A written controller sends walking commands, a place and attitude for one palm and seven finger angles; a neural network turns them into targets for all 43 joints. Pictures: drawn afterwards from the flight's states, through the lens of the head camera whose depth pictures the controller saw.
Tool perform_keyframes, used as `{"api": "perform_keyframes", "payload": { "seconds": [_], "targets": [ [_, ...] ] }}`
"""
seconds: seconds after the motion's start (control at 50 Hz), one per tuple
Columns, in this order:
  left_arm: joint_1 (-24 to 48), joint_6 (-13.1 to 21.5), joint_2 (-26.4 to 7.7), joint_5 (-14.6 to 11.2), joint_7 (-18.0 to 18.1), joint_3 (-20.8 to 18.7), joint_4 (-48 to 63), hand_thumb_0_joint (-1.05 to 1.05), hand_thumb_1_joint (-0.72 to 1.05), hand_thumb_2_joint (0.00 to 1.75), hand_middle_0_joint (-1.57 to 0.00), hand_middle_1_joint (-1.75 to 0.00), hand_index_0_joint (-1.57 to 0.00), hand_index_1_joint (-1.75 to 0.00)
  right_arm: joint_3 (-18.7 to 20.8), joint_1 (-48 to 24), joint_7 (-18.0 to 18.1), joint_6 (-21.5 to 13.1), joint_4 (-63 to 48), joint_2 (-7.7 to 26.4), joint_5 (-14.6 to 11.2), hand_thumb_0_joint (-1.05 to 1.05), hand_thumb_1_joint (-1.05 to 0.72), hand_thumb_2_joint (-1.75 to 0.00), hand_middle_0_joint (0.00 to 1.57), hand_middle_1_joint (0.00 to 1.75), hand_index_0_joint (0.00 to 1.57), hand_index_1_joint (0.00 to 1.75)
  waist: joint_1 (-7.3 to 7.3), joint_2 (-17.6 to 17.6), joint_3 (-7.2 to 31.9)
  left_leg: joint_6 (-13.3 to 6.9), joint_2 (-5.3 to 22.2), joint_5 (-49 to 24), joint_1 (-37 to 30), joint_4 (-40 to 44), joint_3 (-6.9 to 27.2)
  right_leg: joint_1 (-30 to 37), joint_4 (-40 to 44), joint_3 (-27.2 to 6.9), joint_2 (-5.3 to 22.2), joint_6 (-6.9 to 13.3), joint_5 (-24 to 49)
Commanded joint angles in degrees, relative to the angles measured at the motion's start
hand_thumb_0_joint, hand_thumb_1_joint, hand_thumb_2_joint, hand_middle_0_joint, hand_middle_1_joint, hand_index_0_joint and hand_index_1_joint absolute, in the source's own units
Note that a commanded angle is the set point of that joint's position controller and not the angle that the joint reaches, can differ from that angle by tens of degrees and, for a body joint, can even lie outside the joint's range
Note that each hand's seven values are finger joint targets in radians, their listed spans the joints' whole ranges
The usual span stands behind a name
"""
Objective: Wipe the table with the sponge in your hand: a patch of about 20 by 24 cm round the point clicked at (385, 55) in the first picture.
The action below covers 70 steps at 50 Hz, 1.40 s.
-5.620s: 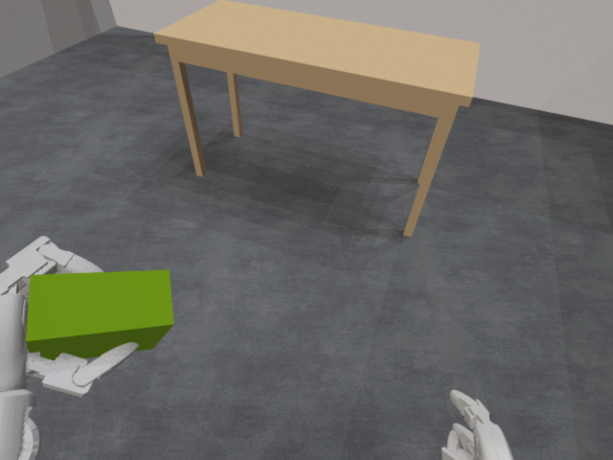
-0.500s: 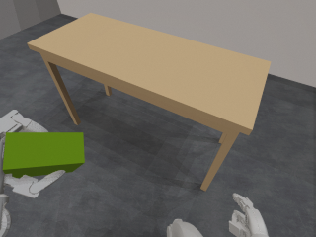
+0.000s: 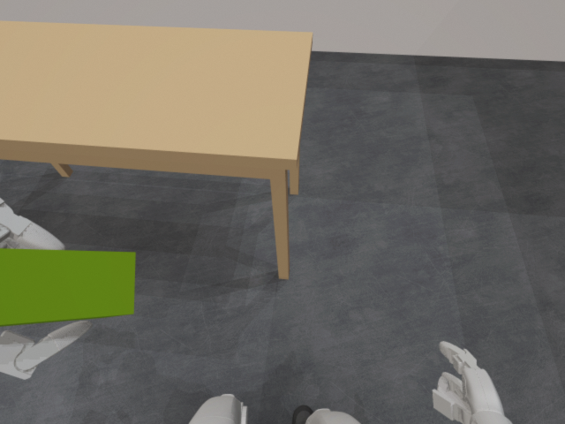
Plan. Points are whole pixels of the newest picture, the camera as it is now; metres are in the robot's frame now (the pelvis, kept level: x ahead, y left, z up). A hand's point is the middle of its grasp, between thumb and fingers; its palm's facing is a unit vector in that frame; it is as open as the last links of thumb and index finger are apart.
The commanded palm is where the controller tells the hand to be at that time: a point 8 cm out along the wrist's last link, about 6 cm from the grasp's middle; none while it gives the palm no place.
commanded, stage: turn to face it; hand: left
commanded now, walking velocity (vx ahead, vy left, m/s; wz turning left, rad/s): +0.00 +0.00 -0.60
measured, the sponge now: (74, 289) +0.23 +0.20 +0.17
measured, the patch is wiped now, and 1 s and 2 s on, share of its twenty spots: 0.00 0.00 0.00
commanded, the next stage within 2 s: take the last steps up to it in 0.72 s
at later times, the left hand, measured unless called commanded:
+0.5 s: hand (160, 307) +0.21 +0.12 +0.16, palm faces +0.18 -0.85 -0.50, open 10.1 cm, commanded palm +0.16 +0.17 +0.18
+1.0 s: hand (186, 348) +0.18 +0.09 +0.15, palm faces +0.03 -0.89 -0.45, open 10.1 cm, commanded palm +0.16 +0.13 +0.18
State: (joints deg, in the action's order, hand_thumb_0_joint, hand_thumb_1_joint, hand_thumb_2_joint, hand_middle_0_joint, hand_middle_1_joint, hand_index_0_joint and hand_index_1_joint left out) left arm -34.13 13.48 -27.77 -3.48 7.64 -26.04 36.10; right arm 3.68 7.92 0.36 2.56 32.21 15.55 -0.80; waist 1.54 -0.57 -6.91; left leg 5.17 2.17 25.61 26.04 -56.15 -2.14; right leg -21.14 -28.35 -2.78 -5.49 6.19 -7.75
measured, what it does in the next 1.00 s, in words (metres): walks backwards, turning right: left foot, then right foot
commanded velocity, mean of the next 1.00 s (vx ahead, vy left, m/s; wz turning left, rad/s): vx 0.06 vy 0.03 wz -0.34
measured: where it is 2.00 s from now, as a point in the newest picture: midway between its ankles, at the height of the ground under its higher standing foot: outside the picture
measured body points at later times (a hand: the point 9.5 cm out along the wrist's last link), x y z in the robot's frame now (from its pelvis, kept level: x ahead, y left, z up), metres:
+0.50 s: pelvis -0.07 -0.05 -0.02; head -0.03 -0.09 +0.42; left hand +0.20 +0.16 +0.19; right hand +0.04 -0.27 -0.13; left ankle -0.05 +0.15 -0.72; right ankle -0.07 -0.15 -0.74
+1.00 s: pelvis -0.11 -0.05 +0.00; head -0.11 -0.04 +0.45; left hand +0.17 +0.14 +0.18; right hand -0.08 -0.34 -0.08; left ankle -0.07 +0.07 -0.73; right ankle -0.11 -0.15 -0.71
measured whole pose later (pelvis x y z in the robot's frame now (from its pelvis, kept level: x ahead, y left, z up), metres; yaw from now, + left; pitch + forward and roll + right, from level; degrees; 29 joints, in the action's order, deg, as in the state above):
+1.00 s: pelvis -0.11 -0.05 +0.00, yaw -26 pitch -1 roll -1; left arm -31.4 10.4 -20.6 0.3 8.2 -21.2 26.9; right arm 1.7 14.2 3.3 -1.7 34.0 12.9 -0.6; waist 0.5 0.2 0.9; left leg -0.4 3.2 18.7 13.1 -32.2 -3.4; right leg -22.7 -41.4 1.3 -3.4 -0.1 -21.2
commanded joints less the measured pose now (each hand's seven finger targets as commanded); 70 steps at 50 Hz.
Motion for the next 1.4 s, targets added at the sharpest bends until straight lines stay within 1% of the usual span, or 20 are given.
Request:
{"api": "perform_keyframes", "payload": {
  "seconds": [0.0,0.14,0.22,0.26,0.32,0.42,0.46,0.48,0.56,0.8,0.9,1.0,1.02,1.06,1.1,1.2,1.3,1.32,1.36,1.38],
  "targets": [
    [1.5,1.5,-4.8,-1.0,2.3,-6.0,4.3,0.00,0.10,1.30,-1.20,-1.60,-1.20,-1.60,-0.3,-3.3,0.1,-2.0,-9.4,2.9,-0.4,0.00,-0.90,-0.90,0.20,0.30,0.20,0.30,-3.27,-6.1,16.3,-1.1,0.1,1.6,-3.3,8.9,2.0,11.1,11.6,-22.6,17.2,3.5,4.0],
    [12.0,1.0,-4.0,0.6,1.7,0.0,7.3,0.00,0.10,1.30,-1.20,-1.60,-1.20,-1.60,-0.8,-0.9,0.4,-0.9,-10.3,3.6,0.2,0.00,-0.90,-0.90,0.20,0.30,0.20,0.30,-2.61,-2.8,14.3,-4.6,-1.4,-0.5,-19.5,30.2,-0.3,0.6,15.8,-23.4,11.6,-2.8,-13.0],
    [16.9,2.5,-6.4,2.0,0.9,-2.0,10.4,0.00,0.10,1.30,-1.20,-1.60,-1.20,-1.60,-0.5,-2.1,1.0,-3.8,-12.1,3.3,0.6,0.00,-0.90,-0.90,0.20,0.30,0.20,0.30,-3.14,16.3,9.1,-16.6,24.2,-6.2,-17.8,43.8,17.2,-13.9,-29.5,-3.3,0.8,-9.0,-16.4],
    [15.2,3.1,-9.4,2.0,0.6,-5.8,10.3,0.00,0.10,1.30,-1.20,-1.60,-1.20,-1.60,0.0,-2.0,0.8,-4.9,-11.4,1.6,0.4,0.00,-0.90,-0.90,0.20,0.30,0.20,0.30,-4.57,14.9,10.7,-15.8,23.5,-5.6,-8.2,42.9,7.4,-8.4,-44.6,-2.2,3.4,-9.0,-16.0],
    [12.5,2.1,-1.3,0.8,0.1,0.8,6.1,0.00,0.10,1.30,-1.20,-1.60,-1.20,-1.60,-0.7,-0.5,-0.3,-6.1,-10.3,2.5,-0.6,0.00,-0.90,-0.90,0.20,0.30,0.20,0.30,-3.94,16.5,4.1,-10.5,19.1,-18.6,-10.7,35.8,-3.8,-8.0,-26.0,2.4,7.0,-9.0,-19.5],
    [20.9,1.0,-2.2,2.4,1.0,1.9,5.0,0.00,0.10,1.30,-1.20,-1.60,-1.20,-1.60,-0.4,2.8,-0.3,-8.9,-8.4,4.3,-0.7,0.00,-0.90,-0.90,0.20,0.30,0.20,0.30,-2.30,6.9,9.8,-4.7,14.3,-26.0,-13.4,15.6,-6.6,11.5,2.0,8.7,4.0,-8.8,-1.2],
    [18.8,0.6,-7.7,2.9,2.0,-2.6,1.5,0.00,0.10,1.30,-1.20,-1.60,-1.20,-1.60,-1.2,-0.6,0.1,-9.0,-9.3,1.8,-0.2,0.00,-0.90,-0.90,0.20,0.30,0.20,0.30,-3.14,-18.1,12.8,-0.7,1.4,10.7,5.4,-8.2,-5.5,20.2,5.5,-21.7,22.3,1.8,34.1],
    [19.5,0.7,-7.6,1.9,2.3,-3.4,3.6,0.00,0.10,1.30,-1.20,-1.60,-1.20,-1.60,-1.2,-3.4,0.6,-8.7,-9.1,1.7,-0.3,0.00,-0.90,-0.90,0.20,0.30,0.20,0.30,-3.69,-18.7,13.5,-1.4,3.0,10.4,4.4,-14.6,1.8,16.1,6.9,-22.9,25.6,2.8,32.3],
    [2.6,3.0,-9.3,0.2,2.2,-9.4,10.2,0.00,0.10,1.30,-1.20,-1.60,-1.20,-1.60,-2.7,-4.8,-0.4,-5.1,-8.1,-0.1,0.3,0.00,-0.90,-0.90,0.20,0.30,0.20,0.30,-3.26,-1.1,18.9,-0.7,2.8,1.9,3.9,-10.0,3.3,19.1,3.2,-14.2,19.7,3.5,22.9],
    [-1.7,2.0,-5.5,0.2,2.1,-8.1,4.7,0.00,0.10,1.30,-1.20,-1.60,-1.20,-1.60,-0.3,0.2,1.0,-5.0,-7.6,3.1,-0.6,0.00,-0.90,-0.90,0.20,0.30,0.20,0.30,-0.93,-3.9,18.6,-3.9,0.9,-7.8,-15.9,29.2,-0.1,8.4,6.2,-14.6,15.2,-0.7,4.7],
    [5.4,2.0,-3.4,2.7,2.0,-2.6,5.4,0.00,0.10,1.30,-1.20,-1.60,-1.20,-1.60,-0.9,-3.0,3.4,-6.4,-7.5,4.0,0.2,0.00,-0.90,-0.90,0.20,0.30,0.20,0.30,-1.61,19.0,9.7,-15.2,16.7,15.0,-3.9,44.8,15.6,1.9,-16.6,2.3,3.0,-6.4,-17.8],
    [16.0,1.9,-0.7,4.6,2.1,3.4,5.0,0.00,0.10,1.30,-1.20,-1.60,-1.20,-1.60,-0.7,-0.4,3.6,-9.4,-5.2,4.4,0.6,0.00,-0.90,-0.90,0.20,0.30,0.20,0.30,-1.72,11.9,5.3,-11.2,9.7,6.6,-1.1,33.4,5.1,9.6,-2.9,7.3,5.5,-6.7,-16.0],
    [18.2,1.8,-1.4,4.9,2.2,3.5,4.5,0.00,0.10,1.30,-1.20,-1.60,-1.20,-1.60,-0.7,-0.6,3.6,-9.7,-5.0,4.4,0.7,0.00,-0.90,-0.90,0.20,0.30,0.20,0.30,-1.54,8.1,4.3,-9.8,7.4,6.0,0.7,28.6,3.5,11.1,2.5,3.8,7.5,-5.5,-16.7],
    [20.9,2.0,-4.8,4.7,2.3,1.1,1.9,0.00,0.10,1.30,-1.20,-1.60,-1.20,-1.60,-0.4,-1.1,3.6,-9.4,-4.3,3.5,0.9,0.00,-0.90,-0.90,0.20,0.30,0.20,0.30,-0.91,-10.1,3.2,-6.0,-0.7,5.7,8.8,6.8,-2.3,10.4,15.0,-25.2,24.7,3.2,-25.4],
    [23.5,2.8,-5.7,4.1,2.2,-0.1,0.3,0.00,0.10,1.30,-1.20,-1.60,-1.20,-1.60,-0.3,-1.8,3.3,-9.2,-3.4,3.4,0.9,0.00,-0.90,-0.90,0.20,0.30,0.20,0.30,-1.49,-7.5,5.3,-4.9,1.4,1.9,8.8,-7.2,4.1,8.3,20.2,-30.7,30.3,6.9,-30.6],
    [10.6,3.9,-4.6,2.8,1.2,-2.2,0.6,0.00,0.10,1.30,-1.20,-1.60,-1.20,-1.60,-2.0,-2.6,2.3,-6.6,-4.1,0.6,1.0,0.00,-0.90,-0.90,0.20,0.30,0.20,0.30,-1.90,-6.6,7.7,-5.2,3.9,-3.2,-1.8,8.2,0.8,3.7,15.2,-8.9,24.2,3.6,-15.2],
    [8.4,3.5,-3.1,2.4,2.6,-2.1,5.3,0.00,0.10,1.30,-1.20,-1.60,-1.20,-1.60,-1.4,-0.8,3.0,-8.2,-5.2,0.6,1.0,0.00,-0.90,-0.90,0.20,0.30,0.20,0.30,-1.53,-4.4,14.0,-5.0,-1.6,-9.6,-14.9,30.8,-7.6,9.9,6.2,-2.6,17.8,-0.7,-11.5],
    [9.5,3.7,-2.9,2.3,2.5,-1.7,6.8,0.00,0.10,1.30,-1.20,-1.60,-1.20,-1.60,-0.7,0.2,3.4,-8.7,-5.5,1.2,0.9,0.00,-0.90,-0.90,0.20,0.30,0.20,0.30,-1.11,0.2,14.1,-5.5,-0.3,-10.5,-19.1,34.3,-6.4,8.1,0.5,-1.5,15.8,-2.3,-9.8],
    [11.0,4.5,-1.9,2.4,2.6,-0.6,10.5,0.00,0.10,1.30,-1.20,-1.60,-1.20,-1.60,0.1,0.6,3.7,-9.3,-6.3,3.3,0.6,0.00,-0.90,-0.90,0.20,0.30,0.20,0.30,-0.79,20.0,14.0,-12.6,15.7,-19.1,-29.4,37.4,13.4,-8.2,-20.5,9.2,7.7,-7.5,-21.6],
    [11.1,4.8,-3.4,3.3,2.8,-1.3,9.8,0.00,0.10,1.30,-1.20,-1.60,-1.20,-1.60,0.1,0.7,3.5,-9.9,-6.2,2.6,0.6,0.00,-0.90,-0.90,0.20,0.30,0.20,0.30,-0.99,16.6,13.1,-16.5,19.3,-24.6,-27.8,39.5,17.5,-11.6,-29.5,8.4,7.0,-7.2,-27.5]
  ]
}}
